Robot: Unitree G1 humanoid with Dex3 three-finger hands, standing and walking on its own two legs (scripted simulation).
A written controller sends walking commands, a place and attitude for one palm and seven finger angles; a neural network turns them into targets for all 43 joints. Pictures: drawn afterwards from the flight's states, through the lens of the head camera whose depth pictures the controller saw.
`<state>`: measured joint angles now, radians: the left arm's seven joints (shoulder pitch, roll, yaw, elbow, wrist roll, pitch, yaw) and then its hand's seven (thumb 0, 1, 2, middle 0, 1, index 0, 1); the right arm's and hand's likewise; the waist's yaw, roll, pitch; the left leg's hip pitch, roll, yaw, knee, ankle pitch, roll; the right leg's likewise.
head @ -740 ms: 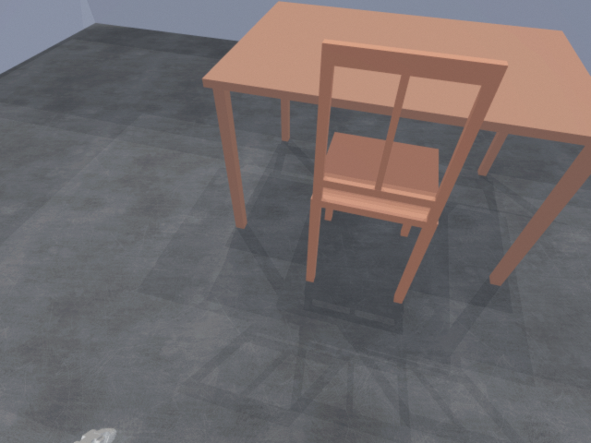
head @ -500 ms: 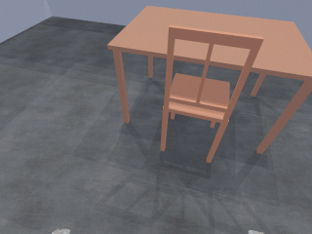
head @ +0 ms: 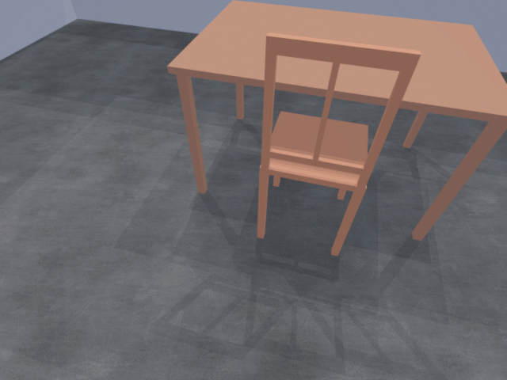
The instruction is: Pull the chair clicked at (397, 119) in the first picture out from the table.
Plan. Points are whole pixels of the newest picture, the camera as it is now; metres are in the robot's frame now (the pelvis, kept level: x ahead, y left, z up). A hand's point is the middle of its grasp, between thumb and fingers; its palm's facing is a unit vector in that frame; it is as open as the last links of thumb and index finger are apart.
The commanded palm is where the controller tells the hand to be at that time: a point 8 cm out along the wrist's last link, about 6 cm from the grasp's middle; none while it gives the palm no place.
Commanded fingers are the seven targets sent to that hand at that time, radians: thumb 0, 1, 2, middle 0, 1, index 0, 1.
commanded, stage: stand and wait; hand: left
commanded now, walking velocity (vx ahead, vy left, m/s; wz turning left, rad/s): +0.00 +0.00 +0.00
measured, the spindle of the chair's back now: (324, 116) +0.84 -0.17 -0.06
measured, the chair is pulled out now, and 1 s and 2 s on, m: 0.00 0.00 0.00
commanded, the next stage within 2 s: look at it before walking up in 0.08 s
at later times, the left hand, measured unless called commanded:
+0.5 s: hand out of the picture +0.08 +0.24 -0.15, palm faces -0.01 -0.94 -0.34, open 7.4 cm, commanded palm none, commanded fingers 0.00 0.90 0.90 -0.20 -0.30 -0.20 -0.30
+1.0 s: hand out of the picture +0.08 +0.25 -0.16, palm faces -0.03 -0.94 -0.34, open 7.4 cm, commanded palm none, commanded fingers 0.00 0.90 0.90 -0.20 -0.30 -0.20 -0.30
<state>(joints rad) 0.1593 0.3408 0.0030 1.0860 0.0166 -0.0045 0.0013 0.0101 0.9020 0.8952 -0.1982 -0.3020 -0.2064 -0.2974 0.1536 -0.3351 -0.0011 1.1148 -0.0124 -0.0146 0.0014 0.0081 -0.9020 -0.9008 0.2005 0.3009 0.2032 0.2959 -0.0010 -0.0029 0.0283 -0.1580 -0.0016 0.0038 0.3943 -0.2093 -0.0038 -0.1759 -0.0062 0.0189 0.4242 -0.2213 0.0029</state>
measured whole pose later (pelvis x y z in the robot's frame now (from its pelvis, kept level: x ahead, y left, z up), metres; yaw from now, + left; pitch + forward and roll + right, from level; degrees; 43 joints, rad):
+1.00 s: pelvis +0.01 +0.00 +0.00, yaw -2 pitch -1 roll +0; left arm 0.15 0.34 0.02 1.09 0.02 0.00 0.00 0.01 0.90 0.90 -0.20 -0.30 -0.21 -0.30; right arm 0.12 -0.33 -0.01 1.11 -0.01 -0.03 -0.01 0.01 -0.90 -0.90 0.20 0.30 0.20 0.30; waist 0.01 -0.01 0.03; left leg -0.13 0.01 0.03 0.37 -0.22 -0.01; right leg -0.16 0.01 0.04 0.41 -0.22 0.00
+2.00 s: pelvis +0.11 +0.02 -0.02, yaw -11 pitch +0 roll -1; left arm 0.50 0.15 0.06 1.12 0.03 -0.02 0.01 0.01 0.90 0.90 -0.20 -0.30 -0.21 -0.30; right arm 0.18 -0.16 -0.04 0.96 -0.02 -0.09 0.00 0.01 -0.91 -0.90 0.20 0.30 0.20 0.30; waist 0.04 -0.05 0.01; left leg -0.35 0.03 0.07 0.60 -0.26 0.03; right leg -0.18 0.04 0.13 0.67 -0.44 -0.02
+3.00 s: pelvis +0.36 -0.08 -0.01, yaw -14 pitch -2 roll +0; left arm 0.31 0.16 0.04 1.09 0.02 0.01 0.05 0.00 0.91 0.90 -0.19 -0.30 -0.20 -0.30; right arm 0.16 -0.13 -0.02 1.03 -0.01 0.00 -0.03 0.01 -0.92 -0.90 0.19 0.30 0.20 0.29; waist 0.05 -0.05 0.03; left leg -0.29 0.02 0.07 0.53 -0.20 0.03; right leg -0.21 0.00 -0.13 0.53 -0.28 -0.03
